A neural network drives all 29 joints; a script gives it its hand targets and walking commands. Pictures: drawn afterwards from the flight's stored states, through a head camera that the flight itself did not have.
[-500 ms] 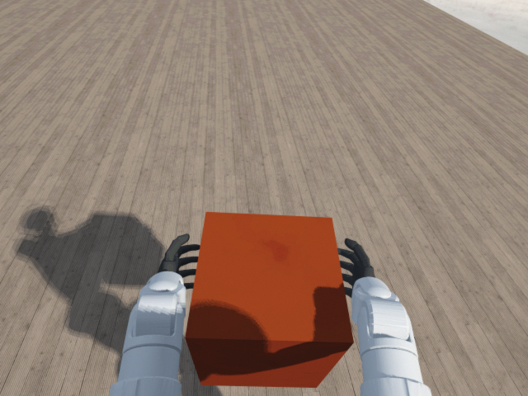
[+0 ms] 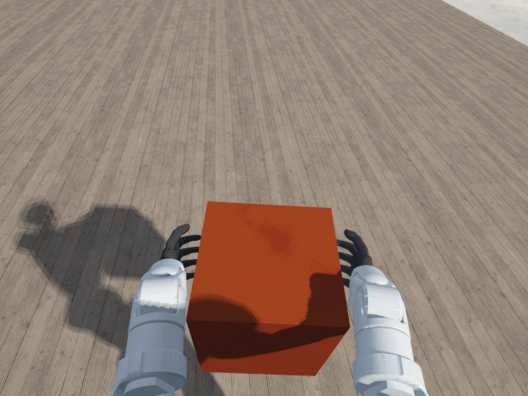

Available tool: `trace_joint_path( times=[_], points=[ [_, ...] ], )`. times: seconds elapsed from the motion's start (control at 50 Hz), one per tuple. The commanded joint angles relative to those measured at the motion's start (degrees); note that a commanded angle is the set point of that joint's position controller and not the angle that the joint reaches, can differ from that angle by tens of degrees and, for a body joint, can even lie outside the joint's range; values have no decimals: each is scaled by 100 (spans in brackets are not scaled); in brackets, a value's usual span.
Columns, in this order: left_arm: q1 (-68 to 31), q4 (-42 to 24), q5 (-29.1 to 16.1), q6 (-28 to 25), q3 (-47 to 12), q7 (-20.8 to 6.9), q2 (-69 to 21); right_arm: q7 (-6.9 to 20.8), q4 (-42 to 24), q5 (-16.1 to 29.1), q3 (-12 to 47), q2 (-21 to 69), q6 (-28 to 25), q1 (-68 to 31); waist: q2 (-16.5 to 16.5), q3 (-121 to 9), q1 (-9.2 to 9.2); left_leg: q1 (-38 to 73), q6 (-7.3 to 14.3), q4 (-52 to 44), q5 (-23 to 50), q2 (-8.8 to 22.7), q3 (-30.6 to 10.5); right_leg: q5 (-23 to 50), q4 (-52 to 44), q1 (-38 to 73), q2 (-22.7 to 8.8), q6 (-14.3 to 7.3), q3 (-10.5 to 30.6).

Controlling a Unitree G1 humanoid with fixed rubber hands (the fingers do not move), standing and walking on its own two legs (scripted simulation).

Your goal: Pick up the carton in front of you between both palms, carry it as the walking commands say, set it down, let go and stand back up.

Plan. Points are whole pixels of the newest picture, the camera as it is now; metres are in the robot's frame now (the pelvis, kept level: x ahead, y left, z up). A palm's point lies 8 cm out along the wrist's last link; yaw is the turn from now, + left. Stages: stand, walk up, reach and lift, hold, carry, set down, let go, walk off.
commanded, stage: set down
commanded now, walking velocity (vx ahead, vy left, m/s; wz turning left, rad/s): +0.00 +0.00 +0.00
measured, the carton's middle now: (264, 293) +0.32 +0.01 -0.04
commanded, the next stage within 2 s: none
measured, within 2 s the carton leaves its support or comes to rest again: neither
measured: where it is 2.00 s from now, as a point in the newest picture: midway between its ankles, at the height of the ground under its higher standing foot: outside the picture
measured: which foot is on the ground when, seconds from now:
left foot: down 0.00-1.00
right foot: down 0.00-1.00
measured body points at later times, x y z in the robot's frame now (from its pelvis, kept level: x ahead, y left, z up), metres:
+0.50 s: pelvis -0.04 -0.03 -0.09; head +0.19 +0.01 +0.30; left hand +0.36 +0.17 -0.18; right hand +0.37 -0.13 -0.17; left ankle +0.06 +0.11 -0.74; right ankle -0.02 -0.14 -0.74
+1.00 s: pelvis -0.07 +0.00 -0.23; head +0.19 +0.04 +0.13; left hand +0.39 +0.18 -0.33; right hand +0.42 -0.12 -0.32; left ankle +0.06 +0.11 -0.74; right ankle -0.02 -0.14 -0.74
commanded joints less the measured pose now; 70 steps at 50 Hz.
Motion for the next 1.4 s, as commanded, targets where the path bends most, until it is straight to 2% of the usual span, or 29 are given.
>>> trace_joint_path(
  times=[0.0,0.06,0.12,0.18,0.22,0.32,0.38,0.44,0.54,0.6,0.7,0.78,0.86,0.96,1.12,1.38],
  points=[
    [-3226,833,-671,-596,-1814,-1175,-4189,964,789,613,1906,4577,-510,-3209,254,-779,130,1400,-5,216,-33,-132,-427,-182,-358,-2413,426,-257,-241],
    [-3001,1112,-250,-1063,-1284,-1115,-3635,780,960,303,1442,4146,-989,-2960,201,-945,161,836,7,575,513,-237,-329,188,-47,-2828,490,-147,-283],
    [-2722,1226,-174,-1705,-1246,-1137,-3314,643,1019,248,1403,3920,-1615,-2667,187,-1530,140,278,-29,1065,1221,-315,-289,784,369,-3197,572,-4,-315],
    [-2828,1276,-426,-2369,-1652,-1232,-3453,540,1031,525,1890,4114,-2273,-2711,222,-2532,87,-44,-22,1645,2093,-357,-342,1497,830,-3579,638,103,-293],
    [-3116,1166,-653,-2771,-2071,-1237,-3574,434,996,800,2385,4271,-2666,-2959,242,-3264,116,-236,1,2059,2486,-370,-386,1808,1153,-3859,678,155,-270],
    [-3645,911,-1076,-3291,-2910,-1241,-3731,153,608,1250,3389,4648,-3216,-3500,202,-5270,270,-1136,-5,3054,2711,-405,-316,2427,2081,-4320,719,255,-199],
    [-3800,627,-1223,-3266,-3218,-1214,-3777,45,340,1453,3728,4611,-3218,-3727,273,-6225,324,-1415,-66,3494,2730,-417,-238,2393,2522,-4649,773,297,-289],
    [-3864,711,-1198,-3080,-3175,-1196,-3880,84,369,1511,3760,4615,-3039,-3924,311,-6217,366,-1978,-135,3735,2222,-433,-163,1725,2821,-5329,848,306,-448],
    [-4181,1318,-901,-2622,-2668,-1216,-4187,432,931,1356,3272,4687,-2542,-4423,262,-5388,398,-3296,-217,3955,461,-473,-12,29,3208,-6518,947,252,-628],
    [-4492,1519,-796,-2426,-2502,-1210,-4352,621,1221,1258,2980,4651,-2360,-4738,297,-5353,345,-3641,-238,4197,98,-485,-22,-357,3554,-7244,996,206,-727],
    [-4990,1540,-916,-2349,-2558,-1067,-4513,762,1537,1245,2664,4511,-2337,-5156,473,-5878,258,-3824,-336,4720,192,-484,-89,-434,4234,-8341,1068,125,-864],
    [-5314,1417,-1131,-2375,-2775,-874,-4574,784,1627,1363,2639,4378,-2396,-5493,652,-6378,234,-3830,-429,5112,234,-496,-130,-501,4741,-8959,1138,80,-945],
    [-5677,1294,-1297,-2393,-2900,-696,-4474,787,1718,1500,2659,4255,-2407,-5858,727,-6662,278,-3978,-479,5458,29,-498,-142,-673,5203,-9395,1186,66,-1005],
    [-6082,1248,-1413,-2405,-2890,-586,-4258,744,1829,1653,2703,4194,-2382,-6261,656,-6822,384,-4401,-474,5911,-170,-521,-50,-844,5663,-9701,1220,81,-1040],
    [-6579,1464,-1433,-2427,-2533,-641,-3838,571,2071,1695,2632,4067,-2344,-6714,407,-6784,529,-5393,-442,6619,-230,-542,168,-951,6200,-9963,1252,131,-1076],
    [-7260,1679,-1615,-2605,-2038,-883,-2994,126,2323,1906,2821,3682,-2507,-7446,-25,-6880,892,-6948,-477,7760,216,-420,475,-462,7065,-9921,1236,254,-1054]
  ],
)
